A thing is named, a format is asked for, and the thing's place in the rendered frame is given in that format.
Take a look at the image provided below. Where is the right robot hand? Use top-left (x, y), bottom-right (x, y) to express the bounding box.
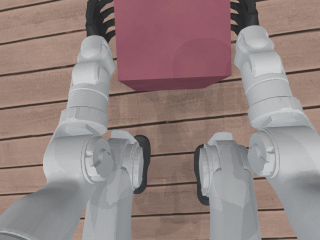
top-left (230, 0), bottom-right (259, 36)

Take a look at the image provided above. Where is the right robot foot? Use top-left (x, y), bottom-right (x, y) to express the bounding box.
top-left (194, 144), bottom-right (210, 206)

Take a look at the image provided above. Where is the robot right upper arm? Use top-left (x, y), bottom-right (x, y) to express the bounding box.
top-left (247, 125), bottom-right (320, 240)

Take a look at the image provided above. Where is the robot right forearm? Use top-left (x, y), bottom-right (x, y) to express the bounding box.
top-left (234, 25), bottom-right (320, 137)

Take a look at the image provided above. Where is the right robot shin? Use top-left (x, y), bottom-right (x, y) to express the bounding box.
top-left (201, 131), bottom-right (254, 197)

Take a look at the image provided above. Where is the carton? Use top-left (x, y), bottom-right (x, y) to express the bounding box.
top-left (113, 0), bottom-right (232, 92)

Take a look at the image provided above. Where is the robot left forearm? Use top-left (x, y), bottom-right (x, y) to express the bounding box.
top-left (43, 35), bottom-right (116, 171)

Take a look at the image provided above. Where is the robot left upper arm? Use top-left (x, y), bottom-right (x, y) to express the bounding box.
top-left (0, 134), bottom-right (114, 240)

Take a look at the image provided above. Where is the left robot hand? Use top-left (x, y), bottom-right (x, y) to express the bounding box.
top-left (85, 0), bottom-right (116, 44)

